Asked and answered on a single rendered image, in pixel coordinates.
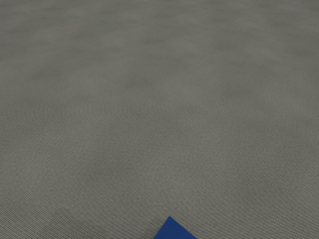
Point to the carton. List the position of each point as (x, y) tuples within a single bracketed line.
[(172, 230)]

